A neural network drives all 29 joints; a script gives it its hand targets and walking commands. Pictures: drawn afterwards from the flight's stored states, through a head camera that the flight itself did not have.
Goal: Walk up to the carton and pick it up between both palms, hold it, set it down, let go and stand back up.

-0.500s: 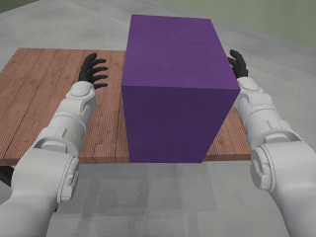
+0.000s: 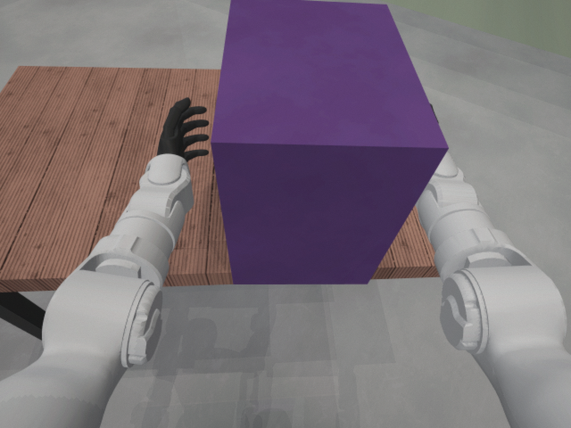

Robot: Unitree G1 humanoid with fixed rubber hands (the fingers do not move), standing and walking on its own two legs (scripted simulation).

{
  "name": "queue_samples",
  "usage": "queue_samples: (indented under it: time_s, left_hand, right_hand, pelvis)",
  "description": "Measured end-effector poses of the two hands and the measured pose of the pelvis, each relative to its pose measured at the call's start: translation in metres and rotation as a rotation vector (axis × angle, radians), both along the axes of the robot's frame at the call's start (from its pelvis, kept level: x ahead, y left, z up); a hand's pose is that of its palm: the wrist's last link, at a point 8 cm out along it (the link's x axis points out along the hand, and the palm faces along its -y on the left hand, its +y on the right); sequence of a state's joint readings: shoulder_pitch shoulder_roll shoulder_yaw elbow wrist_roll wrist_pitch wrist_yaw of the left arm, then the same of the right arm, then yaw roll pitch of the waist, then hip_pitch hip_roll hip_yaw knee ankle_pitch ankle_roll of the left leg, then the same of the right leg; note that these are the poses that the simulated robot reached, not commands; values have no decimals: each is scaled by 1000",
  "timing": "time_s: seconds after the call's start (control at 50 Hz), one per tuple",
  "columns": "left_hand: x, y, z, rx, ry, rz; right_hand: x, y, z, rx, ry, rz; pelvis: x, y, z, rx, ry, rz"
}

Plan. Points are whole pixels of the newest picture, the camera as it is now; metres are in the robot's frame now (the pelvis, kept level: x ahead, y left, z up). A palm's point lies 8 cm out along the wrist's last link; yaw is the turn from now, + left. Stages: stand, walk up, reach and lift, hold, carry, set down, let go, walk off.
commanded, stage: reach and lift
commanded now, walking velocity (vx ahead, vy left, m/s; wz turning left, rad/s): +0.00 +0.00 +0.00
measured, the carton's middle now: (305, 153) +0.51 -0.04 +0.10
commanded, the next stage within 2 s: none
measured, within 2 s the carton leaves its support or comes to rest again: leaves its support in 1.54 s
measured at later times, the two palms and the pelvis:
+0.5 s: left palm (187, 157) +0.48 +0.13 +0.12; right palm (413, 154) +0.47 -0.18 +0.13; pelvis +0.01 -0.01 +0.01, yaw +1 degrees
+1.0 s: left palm (187, 161) +0.47 +0.13 +0.12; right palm (415, 160) +0.47 -0.18 +0.13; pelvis +0.05 -0.02 +0.02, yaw +7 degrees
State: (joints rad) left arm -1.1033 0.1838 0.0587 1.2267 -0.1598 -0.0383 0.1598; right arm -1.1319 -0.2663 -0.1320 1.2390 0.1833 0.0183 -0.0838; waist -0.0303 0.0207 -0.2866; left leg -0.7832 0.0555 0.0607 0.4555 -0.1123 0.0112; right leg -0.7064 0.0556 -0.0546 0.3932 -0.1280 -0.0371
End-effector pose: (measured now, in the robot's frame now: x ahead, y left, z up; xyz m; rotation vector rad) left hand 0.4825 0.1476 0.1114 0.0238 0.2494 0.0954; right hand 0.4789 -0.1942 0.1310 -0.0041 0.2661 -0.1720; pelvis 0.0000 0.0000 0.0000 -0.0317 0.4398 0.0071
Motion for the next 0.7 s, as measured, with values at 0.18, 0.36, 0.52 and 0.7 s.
queue_samples:
  time_s: [0.18, 0.36, 0.52, 0.7]
  left_hand:
    - [-1, -18, 3, 0, -6, -9]
    - [-3, -21, 4, 6, -8, 19]
    - [-6, -19, 5, 4, -13, 20]
    - [-9, -20, 6, 49, -8, -41]
  right_hand:
    - [-1, 4, 1, 0, -10, 1]
    - [-3, 13, 2, -6, -21, 0]
    - [-5, 15, 2, -5, -21, -9]
    - [-12, 13, 2, -6, -23, 23]
  pelvis:
    - [3, -2, 4, 5, -22, -4]
    - [6, -7, 7, 14, -48, 0]
    - [10, -13, 10, 19, -67, 18]
    - [20, -16, 19, 31, -155, 76]
